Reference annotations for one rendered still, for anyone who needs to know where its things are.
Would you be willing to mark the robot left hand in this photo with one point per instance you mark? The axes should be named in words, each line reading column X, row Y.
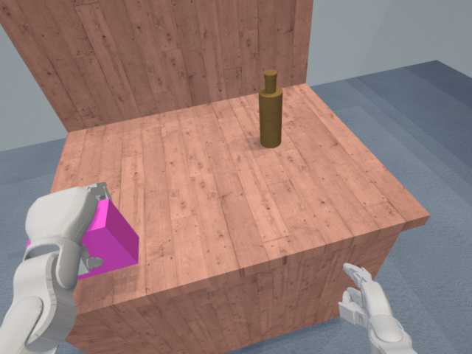
column 67, row 214

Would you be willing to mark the robot right hand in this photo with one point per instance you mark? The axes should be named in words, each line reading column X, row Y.
column 358, row 306

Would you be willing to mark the robot right forearm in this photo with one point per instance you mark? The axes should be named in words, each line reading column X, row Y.
column 387, row 336

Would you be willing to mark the sponge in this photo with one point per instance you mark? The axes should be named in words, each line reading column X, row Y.
column 110, row 238

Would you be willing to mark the robot left forearm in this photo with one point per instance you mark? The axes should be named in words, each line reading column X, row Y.
column 43, row 311

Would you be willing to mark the table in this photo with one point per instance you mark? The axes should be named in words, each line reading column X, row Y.
column 238, row 243

